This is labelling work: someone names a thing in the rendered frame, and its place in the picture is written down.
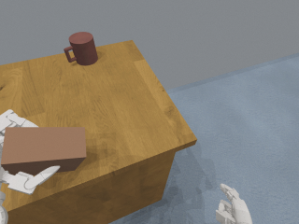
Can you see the left robot hand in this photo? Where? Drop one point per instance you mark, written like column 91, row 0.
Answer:
column 21, row 181

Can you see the right robot hand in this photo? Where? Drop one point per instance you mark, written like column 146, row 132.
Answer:
column 235, row 213

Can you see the table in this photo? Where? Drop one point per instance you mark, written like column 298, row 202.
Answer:
column 132, row 133

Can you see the sponge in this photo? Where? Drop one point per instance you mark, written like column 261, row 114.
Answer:
column 32, row 150

